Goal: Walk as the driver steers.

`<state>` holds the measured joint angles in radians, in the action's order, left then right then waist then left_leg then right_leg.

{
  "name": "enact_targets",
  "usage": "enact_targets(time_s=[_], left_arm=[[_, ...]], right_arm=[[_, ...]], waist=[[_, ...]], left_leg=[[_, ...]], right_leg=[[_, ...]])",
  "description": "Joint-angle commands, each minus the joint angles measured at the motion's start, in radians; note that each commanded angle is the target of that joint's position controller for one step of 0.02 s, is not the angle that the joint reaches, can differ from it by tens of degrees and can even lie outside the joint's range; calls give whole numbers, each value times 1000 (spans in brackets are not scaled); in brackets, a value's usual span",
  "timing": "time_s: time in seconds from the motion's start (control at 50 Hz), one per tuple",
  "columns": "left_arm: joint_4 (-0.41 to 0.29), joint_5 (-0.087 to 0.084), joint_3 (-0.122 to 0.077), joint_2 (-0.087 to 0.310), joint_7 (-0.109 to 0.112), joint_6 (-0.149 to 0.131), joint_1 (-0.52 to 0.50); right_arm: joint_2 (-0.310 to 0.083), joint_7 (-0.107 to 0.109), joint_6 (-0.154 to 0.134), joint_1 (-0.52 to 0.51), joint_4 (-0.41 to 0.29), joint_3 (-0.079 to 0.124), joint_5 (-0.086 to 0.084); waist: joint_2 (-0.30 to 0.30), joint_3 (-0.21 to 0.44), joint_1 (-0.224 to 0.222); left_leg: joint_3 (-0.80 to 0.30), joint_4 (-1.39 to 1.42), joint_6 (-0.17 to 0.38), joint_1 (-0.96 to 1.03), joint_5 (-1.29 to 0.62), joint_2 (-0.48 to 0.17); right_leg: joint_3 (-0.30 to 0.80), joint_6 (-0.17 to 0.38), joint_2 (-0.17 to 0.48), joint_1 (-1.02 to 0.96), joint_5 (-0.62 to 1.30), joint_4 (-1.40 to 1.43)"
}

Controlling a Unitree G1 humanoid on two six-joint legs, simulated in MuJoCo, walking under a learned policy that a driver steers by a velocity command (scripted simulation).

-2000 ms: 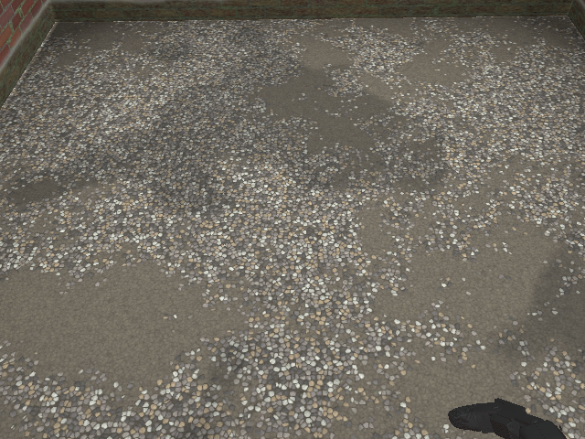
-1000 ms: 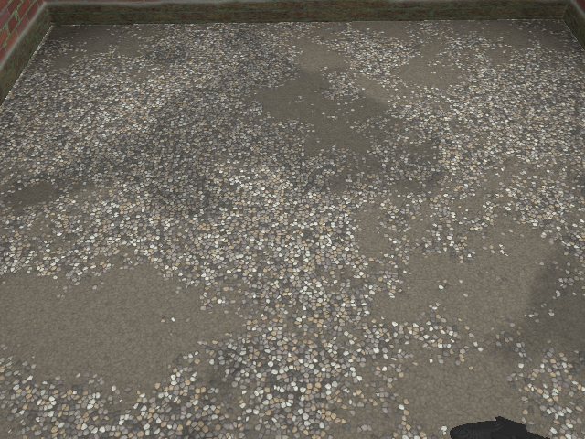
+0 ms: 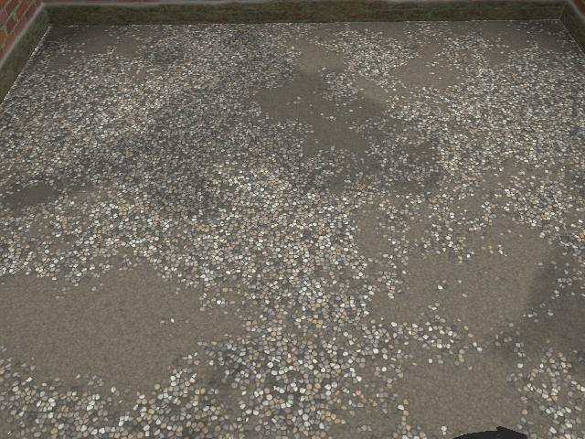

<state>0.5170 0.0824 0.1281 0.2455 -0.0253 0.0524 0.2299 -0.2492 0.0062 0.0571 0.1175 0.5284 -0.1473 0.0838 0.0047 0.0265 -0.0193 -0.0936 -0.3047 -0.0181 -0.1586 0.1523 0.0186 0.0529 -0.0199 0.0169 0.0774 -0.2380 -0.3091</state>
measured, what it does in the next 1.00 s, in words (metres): stands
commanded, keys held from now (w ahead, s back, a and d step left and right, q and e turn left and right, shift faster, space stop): w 1.00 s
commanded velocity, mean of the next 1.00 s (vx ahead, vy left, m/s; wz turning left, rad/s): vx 0.50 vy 0.00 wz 0.00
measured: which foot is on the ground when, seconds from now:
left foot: down 0.00-1.00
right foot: down 0.00-1.00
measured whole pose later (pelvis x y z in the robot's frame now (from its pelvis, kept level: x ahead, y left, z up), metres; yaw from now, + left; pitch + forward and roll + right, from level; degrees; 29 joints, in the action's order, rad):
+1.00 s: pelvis +0.00 +0.00 +0.00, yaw +0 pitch +0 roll +0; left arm 0.52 0.08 0.13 0.24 -0.02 0.05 0.24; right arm -0.25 0.01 0.06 0.12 0.54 -0.15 0.08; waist 0.00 0.03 -0.02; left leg -0.11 -0.29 -0.02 -0.15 0.15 0.02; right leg 0.06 -0.02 0.02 0.07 -0.23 -0.29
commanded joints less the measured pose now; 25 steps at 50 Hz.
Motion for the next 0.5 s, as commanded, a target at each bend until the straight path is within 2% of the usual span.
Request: enact_targets(time_s=[0.02, 0.04, 0.16, 0.18, 0.2, 0.22, 0.26, 0.28, 0.3, 0.32, 0.36, 0.38, 0.4, 0.42, 0.48, 0.5], left_arm=[[-79, 5, -30, 93, 6, -16, -27], [-81, 2, -31, 96, 6, -16, -33], [-77, -1, -32, 93, 5, -16, -34], [-108, 0, -23, 79, 1, -18, -79], [-77, 3, -31, 92, 6, -16, -28], [-78, 1, -32, 95, 5, -16, -29], [-77, -1, -31, 92, 5, -16, -32], [-108, 0, -23, 79, 2, -18, -76], [-77, 3, -31, 91, 6, -15, -26], [-78, 1, -31, 94, 6, -15, -27], [-77, 0, -32, 92, 6, -15, -30], [-108, 0, -23, 79, 3, -17, -74], [-77, 3, -31, 91, 7, -15, -25], [-77, 1, -32, 94, 7, -15, -25], [-76, -1, -32, 92, 6, -16, -28], [-107, 0, -23, 78, 3, -17, -73]], right_arm=[[-82, 3, -18, -76, -84, 27, -4], [-86, 6, -16, -82, -90, 29, -11], [-83, 9, -13, -86, -86, 29, -9], [-67, -1, -21, -82, -103, 21, 8], [-80, 6, -16, -78, -81, 27, -3], [-85, 8, -15, -80, -85, 29, -10], [-84, 9, -13, -85, -85, 29, -10], [-68, -1, -21, -81, -102, 21, 7], [-81, 6, -16, -79, -81, 27, -3], [-85, 8, -15, -80, -85, 29, -10], [-84, 9, -13, -84, -84, 28, -10], [-68, 0, -21, -80, -101, 21, 7], [-81, 6, -16, -78, -80, 27, -3], [-85, 8, -15, -79, -84, 28, -10], [-85, 10, -13, -82, -82, 29, -10], [-67, 0, -21, -80, -100, 20, 8]], waist=[[-9, 99, -10], [-9, 75, -6], [-9, 48, -3], [1, 22, 18], [-11, 82, -8], [-10, 64, -4], [-10, 53, -4], [3, 24, 18], [-8, 80, -9], [-8, 63, -4], [-10, 52, -4], [3, 23, 17], [-9, 79, -9], [-8, 63, -4], [-9, 49, -3], [3, 19, 18]], left_leg=[[-89, 3, 49, 131, -220, -58], [-87, 9, 45, 115, -195, -55], [-86, 19, 43, 108, -171, -52], [-78, 2, 47, 100, -250, -56], [-90, 11, 48, 127, -204, -55], [-88, 15, 46, 116, -190, -53], [-88, 20, 44, 110, -177, -53], [-79, 4, 46, 99, -252, -57], [-91, 13, 47, 124, -204, -55], [-89, 16, 45, 114, -189, -53], [-89, 22, 44, 109, -176, -52], [-80, 6, 46, 99, -251, -56], [-92, 14, 48, 124, -203, -54], [-90, 18, 45, 114, -188, -52], [-90, 24, 43, 109, -173, -52], [-81, 7, 47, 99, -250, -55]], right_leg=[[60, 23, 50, 53, 222, 45], [60, 25, 50, 61, 210, 46], [62, 29, 50, 77, 196, 57], [64, 23, 50, 107, 257, 46], [61, 25, 49, 63, 214, 54], [61, 26, 49, 65, 208, 53], [62, 28, 49, 71, 200, 57], [64, 22, 50, 101, 258, 46], [61, 24, 49, 61, 213, 55], [61, 25, 49, 64, 206, 55], [61, 27, 49, 70, 197, 59], [64, 22, 49, 100, 256, 48], [62, 24, 48, 60, 212, 57], [61, 24, 49, 63, 205, 56], [62, 27, 49, 70, 197, 61], [64, 21, 49, 103, 255, 51]])
Keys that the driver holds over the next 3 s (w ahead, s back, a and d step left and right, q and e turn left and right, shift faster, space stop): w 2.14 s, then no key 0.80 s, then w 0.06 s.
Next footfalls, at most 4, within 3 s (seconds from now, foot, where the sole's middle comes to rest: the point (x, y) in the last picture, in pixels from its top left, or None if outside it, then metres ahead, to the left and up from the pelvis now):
none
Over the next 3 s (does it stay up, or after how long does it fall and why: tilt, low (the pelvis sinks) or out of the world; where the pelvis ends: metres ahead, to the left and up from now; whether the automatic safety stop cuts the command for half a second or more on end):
stays up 0.00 0.00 0.00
